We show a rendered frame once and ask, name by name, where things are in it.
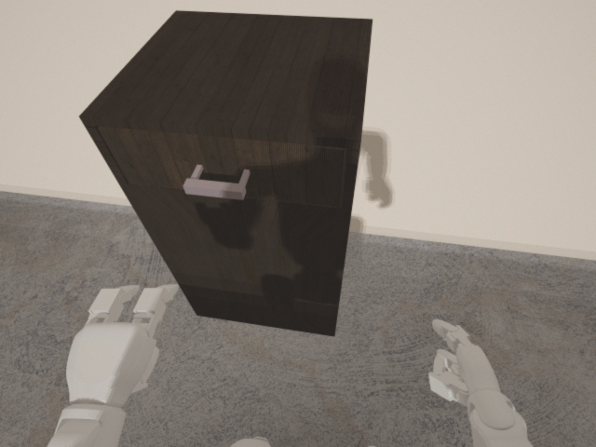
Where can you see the right robot hand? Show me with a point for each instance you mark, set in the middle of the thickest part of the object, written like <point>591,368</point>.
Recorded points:
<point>469,370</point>

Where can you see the robot right forearm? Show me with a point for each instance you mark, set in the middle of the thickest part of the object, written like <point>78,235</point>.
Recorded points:
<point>494,421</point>

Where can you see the left robot hand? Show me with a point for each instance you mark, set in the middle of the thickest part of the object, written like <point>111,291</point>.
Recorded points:
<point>110,360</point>

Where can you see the robot left forearm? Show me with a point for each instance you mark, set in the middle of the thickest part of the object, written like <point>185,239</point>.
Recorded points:
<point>89,425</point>

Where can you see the handle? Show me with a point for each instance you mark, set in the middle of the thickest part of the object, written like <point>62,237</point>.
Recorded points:
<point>194,186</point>

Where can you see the cabinet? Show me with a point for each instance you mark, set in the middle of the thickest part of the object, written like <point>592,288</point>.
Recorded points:
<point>274,78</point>

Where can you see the drawer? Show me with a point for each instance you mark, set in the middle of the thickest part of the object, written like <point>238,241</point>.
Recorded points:
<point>278,170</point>

